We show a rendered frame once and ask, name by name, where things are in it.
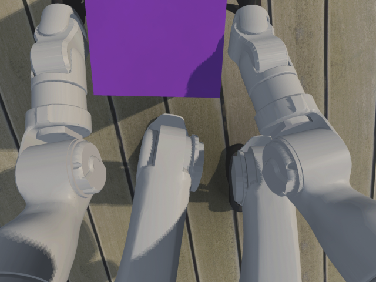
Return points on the carton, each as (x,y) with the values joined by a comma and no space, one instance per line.
(168,48)

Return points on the left robot thigh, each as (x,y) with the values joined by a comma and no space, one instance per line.
(154,237)

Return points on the robot right hand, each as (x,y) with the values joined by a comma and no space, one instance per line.
(233,8)

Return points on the robot right forearm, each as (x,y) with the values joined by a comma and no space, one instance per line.
(281,105)

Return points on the right robot upper arm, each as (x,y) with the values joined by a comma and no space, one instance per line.
(312,169)

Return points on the left robot upper arm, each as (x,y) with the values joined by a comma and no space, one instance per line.
(57,181)

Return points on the robot right shin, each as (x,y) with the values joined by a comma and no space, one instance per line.
(256,141)

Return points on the robot left forearm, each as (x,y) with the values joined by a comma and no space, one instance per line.
(58,80)

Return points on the robot left hand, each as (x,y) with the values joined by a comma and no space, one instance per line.
(76,5)

